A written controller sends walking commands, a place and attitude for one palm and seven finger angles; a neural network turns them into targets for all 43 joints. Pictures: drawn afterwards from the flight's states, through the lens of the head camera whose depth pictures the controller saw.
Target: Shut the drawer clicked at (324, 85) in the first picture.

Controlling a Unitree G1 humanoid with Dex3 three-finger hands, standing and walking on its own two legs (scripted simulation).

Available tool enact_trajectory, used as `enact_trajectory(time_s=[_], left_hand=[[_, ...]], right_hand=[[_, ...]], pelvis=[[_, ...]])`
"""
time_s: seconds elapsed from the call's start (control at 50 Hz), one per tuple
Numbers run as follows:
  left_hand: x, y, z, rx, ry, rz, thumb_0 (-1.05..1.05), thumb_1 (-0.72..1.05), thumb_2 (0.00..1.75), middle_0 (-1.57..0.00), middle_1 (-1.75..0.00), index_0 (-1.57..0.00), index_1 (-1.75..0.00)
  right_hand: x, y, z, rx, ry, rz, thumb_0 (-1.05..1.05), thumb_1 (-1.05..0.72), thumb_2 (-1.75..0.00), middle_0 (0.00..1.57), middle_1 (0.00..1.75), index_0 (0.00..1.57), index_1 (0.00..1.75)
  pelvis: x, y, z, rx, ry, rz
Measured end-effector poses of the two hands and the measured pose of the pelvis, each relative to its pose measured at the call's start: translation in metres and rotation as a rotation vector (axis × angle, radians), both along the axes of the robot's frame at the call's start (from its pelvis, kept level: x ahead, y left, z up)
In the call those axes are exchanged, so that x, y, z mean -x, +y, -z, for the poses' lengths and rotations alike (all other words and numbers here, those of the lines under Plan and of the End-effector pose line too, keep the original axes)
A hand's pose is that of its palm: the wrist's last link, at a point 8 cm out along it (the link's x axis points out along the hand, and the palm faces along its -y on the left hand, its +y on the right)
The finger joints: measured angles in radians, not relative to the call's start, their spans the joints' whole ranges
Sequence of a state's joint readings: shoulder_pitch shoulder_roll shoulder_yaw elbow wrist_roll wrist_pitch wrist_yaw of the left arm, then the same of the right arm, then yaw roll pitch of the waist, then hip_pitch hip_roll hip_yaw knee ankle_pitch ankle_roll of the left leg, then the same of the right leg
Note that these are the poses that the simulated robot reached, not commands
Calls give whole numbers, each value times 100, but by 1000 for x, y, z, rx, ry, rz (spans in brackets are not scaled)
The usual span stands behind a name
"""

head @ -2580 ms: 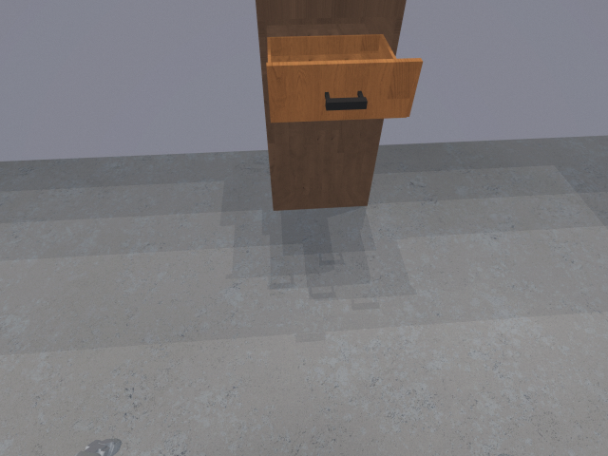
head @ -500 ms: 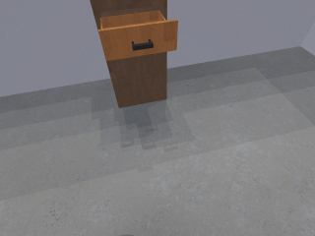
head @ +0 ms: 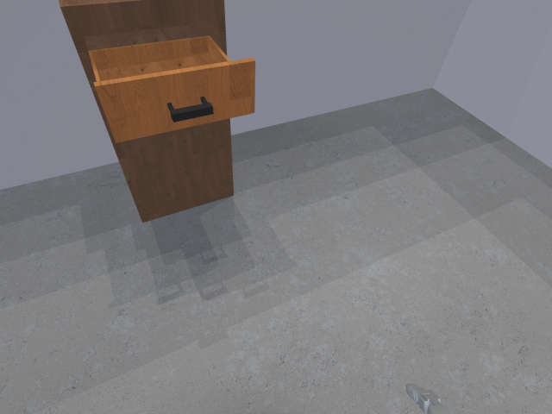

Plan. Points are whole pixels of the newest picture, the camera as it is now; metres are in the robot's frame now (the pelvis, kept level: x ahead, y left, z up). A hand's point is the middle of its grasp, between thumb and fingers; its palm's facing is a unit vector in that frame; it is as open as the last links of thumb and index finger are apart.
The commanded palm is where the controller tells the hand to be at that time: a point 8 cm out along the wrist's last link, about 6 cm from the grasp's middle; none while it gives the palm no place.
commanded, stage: walk to a spot facing it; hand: left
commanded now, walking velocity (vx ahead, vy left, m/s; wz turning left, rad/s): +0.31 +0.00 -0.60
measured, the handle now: (189, 107) +0.79 +0.34 -0.02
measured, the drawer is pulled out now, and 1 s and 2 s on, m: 0.30 0.30 0.30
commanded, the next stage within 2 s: turn to face it in 1.20 s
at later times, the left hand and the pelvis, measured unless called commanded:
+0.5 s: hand (245, 293) +0.36 +0.11 -0.15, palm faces -0.41 -0.90 -0.13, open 7.4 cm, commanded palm none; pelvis +0.16 +0.00 +0.00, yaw -20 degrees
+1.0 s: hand (247, 263) +0.43 +0.12 -0.15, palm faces -0.39 -0.89 -0.25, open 7.3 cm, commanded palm none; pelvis +0.34 -0.07 +0.01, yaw -31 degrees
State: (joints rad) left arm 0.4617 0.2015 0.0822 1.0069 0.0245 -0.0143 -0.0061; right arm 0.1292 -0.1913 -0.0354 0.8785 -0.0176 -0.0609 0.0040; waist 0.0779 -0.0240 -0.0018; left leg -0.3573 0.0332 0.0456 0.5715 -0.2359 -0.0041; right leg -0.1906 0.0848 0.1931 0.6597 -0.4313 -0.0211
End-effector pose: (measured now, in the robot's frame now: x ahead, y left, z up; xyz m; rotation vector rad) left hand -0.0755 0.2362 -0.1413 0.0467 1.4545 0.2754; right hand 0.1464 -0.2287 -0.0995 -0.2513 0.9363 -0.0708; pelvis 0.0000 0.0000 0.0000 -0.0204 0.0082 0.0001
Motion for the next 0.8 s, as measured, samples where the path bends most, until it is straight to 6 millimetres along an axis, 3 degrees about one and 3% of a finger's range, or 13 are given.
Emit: enact_trajectory(time_s=[0.06,0.12,0.24,0.3,0.38,0.5,0.56,0.62,0.72,0.8], left_hand=[[-50,27,4,-3,-25,80,1,91,90,-20,-29,-20,-30],[-114,46,-3,-8,-103,154,1,91,90,-19,-29,-20,-30],[-240,49,-18,-5,-245,304,1,91,90,-19,-29,-19,-30],[-294,34,-21,13,-286,375,1,91,90,-19,-29,-19,-30],[-359,-1,-21,52,-315,479,1,91,90,-19,-29,-19,-30],[-452,-79,-14,115,-353,639,1,91,90,-19,-29,-19,-30],[-490,-118,-8,131,-399,700,1,91,90,-19,-29,-20,-30],[-511,-138,-1,125,-432,702,1,91,90,-19,-29,-20,-30],[-507,-134,-8,70,-320,708,0,91,90,-20,-29,-20,-30],[-515,-113,-22,-2,-276,687,-1,94,90,-20,-30,-20,-30]], right_hand=[[8,12,-4,-3,-3,60,0,-90,-89,20,30,20,30],[33,21,-4,-8,67,144,0,-90,-89,20,30,20,30],[99,19,-1,19,244,353,-1,-94,-89,20,30,20,30],[133,26,2,11,360,430,-1,-93,-89,20,30,20,30],[169,45,4,-31,507,524,0,-92,-89,19,30,20,29],[191,76,9,-137,688,651,0,-91,-89,19,30,20,29],[182,79,18,-198,742,700,0,-91,-89,20,30,20,30],[153,63,34,-231,723,727,1,-90,-89,20,30,20,30],[48,2,42,-190,460,721,1,-90,-89,20,30,20,30],[-37,-46,33,-144,251,683,1,-92,-89,20,30,20,30]], pelvis=[[-16,12,-2,-7,-17,55],[-34,20,-11,-6,-21,99],[-71,33,-17,-9,-19,186],[-90,33,-17,-10,-21,222],[-116,27,-14,-9,-24,269],[-161,3,-3,-12,-17,341],[-187,-18,9,-13,-19,375],[-206,-37,18,-17,-26,401],[-235,-53,3,-11,-31,458],[-259,-60,-7,-19,-15,489]])
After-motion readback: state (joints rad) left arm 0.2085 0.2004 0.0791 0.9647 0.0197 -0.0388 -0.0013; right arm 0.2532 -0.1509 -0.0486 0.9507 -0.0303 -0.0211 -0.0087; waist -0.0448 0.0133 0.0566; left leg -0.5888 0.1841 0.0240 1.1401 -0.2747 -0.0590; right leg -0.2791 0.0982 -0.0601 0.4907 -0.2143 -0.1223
